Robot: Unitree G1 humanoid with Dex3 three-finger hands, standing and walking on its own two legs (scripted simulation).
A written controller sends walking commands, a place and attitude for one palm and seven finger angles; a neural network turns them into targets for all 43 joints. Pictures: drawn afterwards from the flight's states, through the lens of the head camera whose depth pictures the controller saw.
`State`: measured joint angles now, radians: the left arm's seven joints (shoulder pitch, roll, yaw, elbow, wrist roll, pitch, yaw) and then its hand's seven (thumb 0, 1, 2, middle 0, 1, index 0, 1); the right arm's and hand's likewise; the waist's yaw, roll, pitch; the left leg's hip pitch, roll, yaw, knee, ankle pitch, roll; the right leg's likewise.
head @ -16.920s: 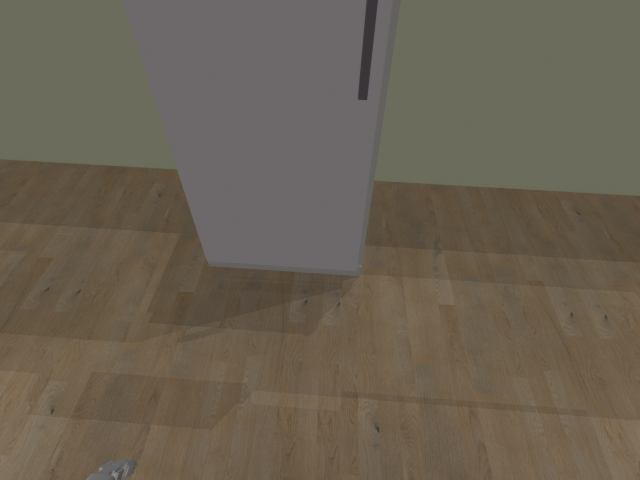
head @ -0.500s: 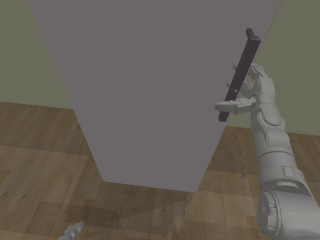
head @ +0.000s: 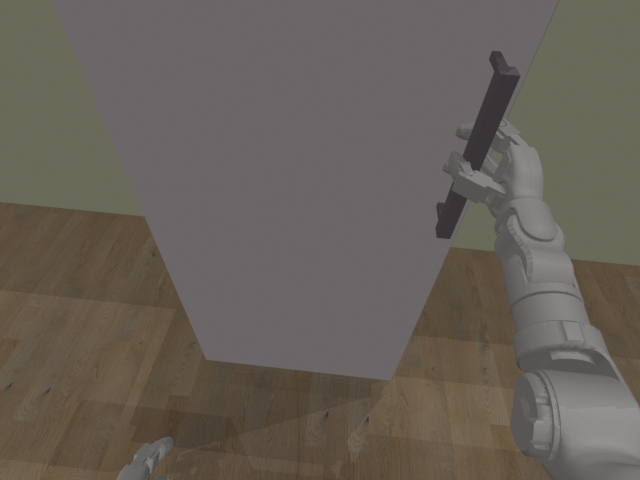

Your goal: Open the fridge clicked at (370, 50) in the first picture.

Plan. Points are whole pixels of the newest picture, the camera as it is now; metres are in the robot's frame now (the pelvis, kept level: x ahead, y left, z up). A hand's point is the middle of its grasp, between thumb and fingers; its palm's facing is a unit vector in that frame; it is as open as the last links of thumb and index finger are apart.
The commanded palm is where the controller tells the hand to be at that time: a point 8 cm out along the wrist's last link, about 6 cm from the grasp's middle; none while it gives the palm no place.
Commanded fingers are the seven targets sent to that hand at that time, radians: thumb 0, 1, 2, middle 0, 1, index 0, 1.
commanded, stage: grip the handle and tug to test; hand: right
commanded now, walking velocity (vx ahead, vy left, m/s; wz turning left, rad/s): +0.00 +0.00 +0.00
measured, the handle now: (466, 157) +0.50 -0.14 +0.17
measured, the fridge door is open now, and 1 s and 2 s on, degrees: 0 0 19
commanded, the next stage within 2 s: pull the door a little, standing still in 0.76 s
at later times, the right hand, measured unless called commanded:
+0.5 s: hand (456, 175) +0.45 -0.12 +0.18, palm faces +0.03 +1.00 +0.01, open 5.4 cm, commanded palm +0.41 -0.17 +0.17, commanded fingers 0.00 -0.90 -0.90 0.45 1.40 0.45 1.40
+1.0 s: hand (456, 176) +0.44 -0.12 +0.18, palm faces +0.02 +1.00 +0.03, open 5.4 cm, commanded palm +0.40 -0.17 +0.17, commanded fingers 0.00 -0.90 -0.90 0.45 1.40 0.45 1.40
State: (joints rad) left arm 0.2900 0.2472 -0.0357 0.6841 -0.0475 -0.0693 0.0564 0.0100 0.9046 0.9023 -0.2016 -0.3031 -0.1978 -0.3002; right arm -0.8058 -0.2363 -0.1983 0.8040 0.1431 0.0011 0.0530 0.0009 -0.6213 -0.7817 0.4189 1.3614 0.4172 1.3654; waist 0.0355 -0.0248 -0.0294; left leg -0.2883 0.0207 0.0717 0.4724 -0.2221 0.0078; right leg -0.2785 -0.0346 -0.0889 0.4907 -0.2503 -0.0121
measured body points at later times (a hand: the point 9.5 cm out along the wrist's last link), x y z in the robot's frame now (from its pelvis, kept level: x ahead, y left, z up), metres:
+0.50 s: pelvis -0.01 +0.00 +0.00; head +0.00 +0.01 +0.45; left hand +0.08 +0.26 -0.12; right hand +0.44 -0.17 +0.18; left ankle +0.01 +0.11 -0.74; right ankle +0.00 -0.11 -0.74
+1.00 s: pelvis +0.03 +0.00 +0.00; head +0.03 +0.01 +0.45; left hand +0.17 +0.25 -0.10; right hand +0.44 -0.17 +0.18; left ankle +0.01 +0.11 -0.74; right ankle +0.00 -0.11 -0.74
